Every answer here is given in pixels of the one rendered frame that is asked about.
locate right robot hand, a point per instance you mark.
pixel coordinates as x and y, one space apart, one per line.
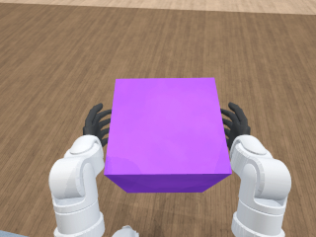
238 126

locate robot right forearm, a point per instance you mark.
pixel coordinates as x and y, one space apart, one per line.
264 188

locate robot left forearm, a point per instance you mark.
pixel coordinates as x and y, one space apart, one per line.
73 187

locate left robot shin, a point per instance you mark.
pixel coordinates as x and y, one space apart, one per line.
127 227

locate left robot hand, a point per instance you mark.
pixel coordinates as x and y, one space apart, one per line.
93 125

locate carton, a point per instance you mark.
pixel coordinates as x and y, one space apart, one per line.
166 136

